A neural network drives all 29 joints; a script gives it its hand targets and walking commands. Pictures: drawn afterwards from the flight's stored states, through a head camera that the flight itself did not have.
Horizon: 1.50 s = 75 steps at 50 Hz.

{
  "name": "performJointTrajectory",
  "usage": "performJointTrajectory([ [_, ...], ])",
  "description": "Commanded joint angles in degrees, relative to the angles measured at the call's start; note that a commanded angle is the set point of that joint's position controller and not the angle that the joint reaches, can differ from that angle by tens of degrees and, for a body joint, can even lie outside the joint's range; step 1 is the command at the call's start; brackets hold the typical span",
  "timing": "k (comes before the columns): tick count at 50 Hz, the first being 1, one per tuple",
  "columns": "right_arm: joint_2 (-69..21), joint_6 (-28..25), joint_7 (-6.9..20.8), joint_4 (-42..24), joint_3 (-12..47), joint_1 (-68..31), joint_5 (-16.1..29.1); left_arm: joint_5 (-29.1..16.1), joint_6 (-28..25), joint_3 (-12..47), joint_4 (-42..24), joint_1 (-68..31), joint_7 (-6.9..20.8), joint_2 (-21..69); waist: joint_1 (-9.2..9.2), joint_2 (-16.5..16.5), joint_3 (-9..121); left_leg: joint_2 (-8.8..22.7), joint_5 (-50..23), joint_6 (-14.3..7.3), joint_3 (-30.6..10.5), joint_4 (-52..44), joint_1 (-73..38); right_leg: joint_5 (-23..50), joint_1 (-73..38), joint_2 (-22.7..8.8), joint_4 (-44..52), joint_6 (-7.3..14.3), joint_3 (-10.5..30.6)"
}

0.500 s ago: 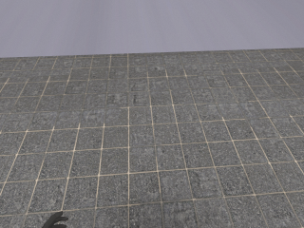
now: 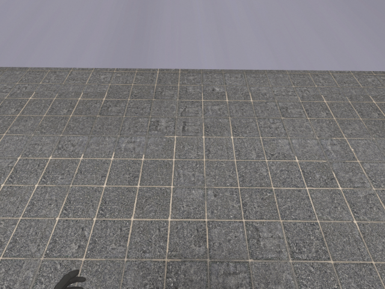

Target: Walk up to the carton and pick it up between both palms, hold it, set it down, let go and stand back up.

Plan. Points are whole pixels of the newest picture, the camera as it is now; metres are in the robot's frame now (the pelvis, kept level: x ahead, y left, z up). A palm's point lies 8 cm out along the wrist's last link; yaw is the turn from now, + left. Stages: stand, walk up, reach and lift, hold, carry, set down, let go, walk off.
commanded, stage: walk up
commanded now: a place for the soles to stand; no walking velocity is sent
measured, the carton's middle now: out of the picture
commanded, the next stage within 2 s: none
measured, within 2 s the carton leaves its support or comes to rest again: neither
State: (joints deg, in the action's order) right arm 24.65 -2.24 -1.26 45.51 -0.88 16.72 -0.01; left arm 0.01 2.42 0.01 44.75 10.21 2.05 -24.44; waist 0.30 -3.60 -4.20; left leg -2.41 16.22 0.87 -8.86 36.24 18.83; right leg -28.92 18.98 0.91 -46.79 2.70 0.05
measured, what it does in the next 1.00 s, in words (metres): steps on the spot, turning left: left foot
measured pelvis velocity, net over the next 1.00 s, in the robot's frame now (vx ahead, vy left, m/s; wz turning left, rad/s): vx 0.03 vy -0.05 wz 0.35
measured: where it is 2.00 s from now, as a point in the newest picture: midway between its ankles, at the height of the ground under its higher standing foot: outside the picture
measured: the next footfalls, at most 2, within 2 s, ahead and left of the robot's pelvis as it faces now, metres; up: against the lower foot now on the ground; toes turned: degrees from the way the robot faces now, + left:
left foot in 0.42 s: +0.07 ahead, +0.14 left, +0.00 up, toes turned -1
left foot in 1.06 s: +0.06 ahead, +0.12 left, +0.00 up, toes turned +13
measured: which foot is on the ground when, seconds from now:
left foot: down 0.00-0.04, up 0.06-0.40, down 0.42-0.66, up 0.68-1.00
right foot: down 0.00-1.00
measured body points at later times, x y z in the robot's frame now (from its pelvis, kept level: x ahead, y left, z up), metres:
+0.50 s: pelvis +0.01 -0.01 +0.00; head +0.02 +0.01 +0.45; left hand +0.08 +0.31 -0.11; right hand +0.14 -0.32 -0.09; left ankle +0.03 +0.13 -0.72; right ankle +0.01 -0.10 -0.70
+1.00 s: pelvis +0.03 -0.05 +0.00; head +0.05 -0.04 +0.45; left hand +0.03 +0.29 -0.09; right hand +0.21 -0.33 -0.10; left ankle +0.04 +0.12 -0.69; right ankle +0.06 -0.11 -0.72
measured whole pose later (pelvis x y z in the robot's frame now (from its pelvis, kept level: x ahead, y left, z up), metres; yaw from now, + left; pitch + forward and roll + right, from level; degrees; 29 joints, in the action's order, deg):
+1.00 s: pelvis +0.03 -0.05 +0.00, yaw +20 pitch -1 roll +1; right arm 24.3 0.8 -0.4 45.5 -0.9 17.0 0.0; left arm 0.0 1.4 0.0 44.8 10.7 1.5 -24.5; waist 1.0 -0.2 -3.5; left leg -2.6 19.4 -1.1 -8.3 46.7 27.4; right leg -19.5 16.2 -1.5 -36.3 4.3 -10.8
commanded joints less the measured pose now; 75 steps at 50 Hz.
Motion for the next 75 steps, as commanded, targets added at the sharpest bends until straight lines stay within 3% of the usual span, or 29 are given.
performJointTrajectory([
  [1, 11.9, 0.4, 0.0, -3.3, -5.1, 0.0, -1.4, 0.7, -2.8, -5.9, -2.6, 6.1, 0.1, -8.4, 4.54, 13.8, 5.0, 10.6, -16.5, -9.9, -18.6, -9.9, 5.1, 6.7, -12.2, -0.5, 19.8, -0.1, 5.3],
  [2, 7.0, 0.5, 0.2, -3.2, -3.6, 0.4, -1.2, 1.6, -3.4, -6.1, -1.8, 8.2, -0.8, -9.3, 5.64, 9.2, 6.3, 5.4, -12.9, -5.8, -9.7, -2.4, 12.7, 10.7, -23.7, -3.6, 28.2, -0.4, 8.2],
  [3, 1.0, 0.4, 0.1, -4.1, -2.1, 1.4, -0.7, 1.7, -3.6, -7.1, -2.1, 7.8, -1.1, -14.7, 5.59, -10.5, 8.0, -4.1, 8.4, -1.7, -0.2, 10.4, 22.0, 7.4, -28.3, -21.0, 35.2, 0.7, 26.8],
  [4, 8.4, 0.7, -0.9, -4.0, -3.7, -0.2, -1.6, 0.9, -3.3, -7.4, -4.1, 5.2, -1.1, -16.3, 3.62, -5.7, 4.7, -2.6, 14.3, -0.8, 3.3, 16.6, 21.4, 16.5, -20.9, -24.4, 32.9, 3.8, 28.9],
  [6, 8.7, 0.4, -0.7, -2.8, -4.0, 3.2, -1.0, 0.5, -3.2, -7.1, -4.8, 2.7, -1.1, -12.3, 1.66, -1.1, 3.8, 0.2, 10.1, -0.8, 3.4, 20.5, 18.3, 32.1, -17.6, -19.2, 27.6, 3.5, 16.4],
  [10, 7.9, 1.0, 0.4, -2.8, -4.2, 3.0, -1.0, 1.1, -2.4, -7.2, -6.0, 3.7, -1.1, -11.2, 2.53, -6.1, 8.0, 0.7, 6.6, -0.9, 8.0, 19.3, 18.5, 43.6, -22.1, -15.1, 23.0, 2.6, 7.1],
  [19, 8.4, 0.7, 0.9, -0.5, -4.2, 7.5, -1.2, 1.0, -0.7, -5.2, -5.9, -3.9, 0.2, -11.7, -2.11, -6.3, 5.9, 1.3, -2.0, -3.5, 12.0, -2.2, -3.2, 13.3, -4.6, -14.5, 17.4, 7.8, 0.0],
  [21, 14.1, 0.1, -0.1, 0.3, -6.5, 13.3, -2.6, 0.9, -0.6, -4.2, -6.4, -0.8, -0.1, -8.5, -4.72, 11.1, 7.0, 6.2, 9.4, -8.7, -8.3, -12.1, -14.7, 3.2, 8.3, -8.1, -6.0, 2.3, -5.0],
  [22, 19.1, 0.0, -0.2, -1.4, -6.7, 9.9, -2.9, 0.7, -0.6, -3.8, -8.5, -3.9, 0.1, -7.3, -3.38, 21.2, 3.0, 17.5, 14.5, -15.7, -40.9, -21.6, -11.3, -10.3, 21.4, 2.3, -13.0, -1.1, -1.4],
  [23, 18.8, 0.0, -0.3, -2.6, -7.0, 7.9, -1.6, 0.9, -1.0, -4.8, -8.8, -5.4, -0.1, -11.3, -3.07, 14.5, -0.3, 21.0, 17.8, -20.0, -46.8, -24.8, -7.9, -11.4, 20.4, 1.3, -14.5, -1.9, 5.2],
  [26, 14.8, 0.2, -0.1, -2.5, -5.5, -0.1, -1.1, 1.1, -2.0, -4.6, -4.4, 0.0, 0.0, -10.9, 0.9, 12.9, -3.6, 14.6, 14.4, -15.1, -33.1, -22.6, -1.2, -2.9, 12.9, -0.7, -8.5, -1.3, 5.7],
  [32, 12.3, 1.6, 0.8, -3.3, -4.3, -2.1, -0.8, 0.2, -3.4, -4.0, -2.0, 3.7, -0.9, -8.2, 3.43, 14.9, 4.3, 8.8, -25.1, -7.8, -16.1, -9.8, 2.4, 14.8, -14.7, 0.2, 24.7, -1.6, 1.8],
  [33, 7.7, 1.8, 0.7, -3.3, -3.2, 0.3, -0.3, 0.8, -3.7, -5.2, -0.9, 5.2, -1.6, -10.6, 4.28, 6.0, 6.6, 3.8, -11.3, -4.0, -8.6, 0.2, 11.6, 17.8, -25.6, -6.4, 28.2, -1.7, 7.9],
  [34, 2.9, 1.9, 0.2, -4.7, -1.7, 0.7, 0.0, 0.4, -3.4, -6.0, -2.3, 5.3, -1.7, -16.2, 4.55, -13.1, 8.4, -5.0, 13.0, -2.1, 1.1, 10.8, 20.2, 18.8, -26.7, -24.2, 32.4, -0.9, 24.5],
  [37, 9.3, 2.0, -0.3, -3.3, -3.3, 1.0, -1.0, 0.1, -3.1, -5.6, -2.4, 2.9, -1.7, -12.7, 1.58, 0.1, 4.6, 0.4, 9.8, -2.0, 2.2, 19.2, 18.9, 31.5, -21.2, -20.3, 28.5, 0.7, 16.0],
  [40, 8.0, 2.0, 0.3, -2.5, -3.5, 3.3, -0.6, 0.3, -2.4, -5.1, -3.1, 1.7, -1.7, -10.3, 0.88, -6.1, 7.1, 0.1, 5.1, -2.1, 4.1, 18.1, 17.9, 48.0, -22.5, -15.9, 24.5, -1.9, 5.7],
  [50, 9.2, 2.2, 0.9, -2.8, -4.6, 6.2, -1.9, 1.6, -0.4, -5.7, -6.7, -6.1, -0.2, -12.1, -1.63, -6.6, 4.8, 3.7, -0.3, -2.5, 11.0, 4.6, 2.8, 16.9, -6.4, -18.3, 22.0, 6.8, -2.3],
  [52, 10.3, 1.6, 0.8, -0.4, -5.2, 12.8, -2.3, 1.8, 0.0, -5.5, -6.8, -6.9, -0.3, -11.3, -4.34, -0.1, 7.2, 2.5, -1.0, -5.9, 5.8, -4.8, -8.7, 6.5, -0.4, -16.0, 10.7, 4.2, -4.9],
  [53, 13.6, 1.3, 0.1, 0.2, -6.3, 14.5, -3.3, 2.0, 0.1, -4.7, -8.0, -6.3, -0.1, -9.0, -5.32, 7.7, 5.5, 5.9, 11.1, -9.1, -8.1, -10.1, -11.4, -3.6, 8.8, -11.1, 0.0, 1.5, -6.4],
  [54, 18.0, 1.5, -0.4, -1.1, -6.7, 11.8, -3.8, 1.7, 0.2, -4.2, -9.4, -7.7, 0.2, -7.6, -3.46, 18.6, -2.4, 15.1, 19.5, -13.6, -35.0, -20.9, -6.0, -10.0, 19.1, -1.1, -8.8, -1.4, -5.4],
  [55, 19.8, 1.2, -0.5, -3.6, -7.1, 8.5, -2.8, 1.9, -0.2, -5.0, -9.6, -8.7, 0.2, -10.8, -3.45, 15.9, -0.6, 20.3, 19.0, -19.1, -48.1, -26.3, -3.3, -10.6, 17.4, 1.0, -12.9, -2.1, 4.0],
  [59, 14.4, 0.5, -0.6, -3.5, -5.3, 1.3, -1.8, 1.3, -1.7, -4.8, -4.9, -3.2, 0.7, -10.4, 0.77, 13.3, -0.9, 12.2, 2.1, -13.8, -28.7, -20.4, -0.9, -3.8, 7.7, 0.8, -4.2, -1.8, 4.1],
  [62, 13.9, 1.5, 0.8, -4.6, -4.7, -0.7, -2.4, 0.3, -2.5, -4.8, -4.2, -3.1, 0.4, -8.7, 1.11, 17.0, -0.1, 10.0, -11.7, -12.2, -25.3, -18.2, 2.4, -2.4, -1.4, 2.8, 7.9, -1.8, 2.1],
  [64, 10.3, 2.0, 1.0, -5.3, -3.9, -2.5, -1.2, 0.5, -3.6, -5.1, -1.7, 3.1, -0.6, -8.6, 4.53, 12.6, 5.6, 6.4, -15.1, -7.4, -16.7, -9.7, 8.0, 12.8, -20.0, 0.6, 26.6, -2.1, 2.0],
  [66, 5.4, 2.3, 0.1, -5.8, -2.6, 0.0, -1.4, 1.0, -3.6, -7.4, -2.2, 4.1, -1.3, -18.2, 5.08, -12.5, 7.1, -4.9, 14.2, -1.7, 1.5, 14.4, 26.0, 7.0, -26.4, -26.5, 34.7, 1.2, 26.2],
  [67, 9.4, 2.6, -0.5, -5.2, -3.8, -1.7, -2.2, 0.9, -3.7, -6.9, -2.8, 2.5, -1.5, -16.2, 3.58, 0.1, 5.0, -0.1, 12.4, -1.3, 0.9, 19.3, 22.2, 12.4, -18.4, -28.1, 34.3, 1.8, 26.6],
  [68, 10.7, 2.6, 0.1, -4.4, -4.3, 0.4, -2.0, 0.9, -3.9, -6.7, -3.7, -0.2, -1.4, -14.8, 2.07, 3.0, 4.1, 1.6, 9.7, -1.3, 1.7, 19.9, 20.9, 16.0, -18.0, -25.2, 32.0, 2.8, 20.4],
  [71, 8.4, 1.8, 1.5, -4.0, -3.8, 3.5, -1.0, 1.2, -3.4, -6.6, -4.0, -1.4, -1.0, -12.1, 1.28, -7.0, 6.4, 2.3, 4.4, -1.7, 5.4, 17.7, 19.1, 34.5, -20.5, -16.5, 26.0, 0.3, 3.5],
  [75, 8.6, 2.5, 1.6, -5.4, -3.9, 1.2, -1.1, 1.1, -2.8, -6.7, -5.6, -2.2, -0.7, -11.3, 1.66, -6.5, 6.7, 4.2, 1.8, -1.4, 10.2, 14.4, 15.8, 36.9, -16.6, -19.3, 23.7, 3.3, -0.2],
])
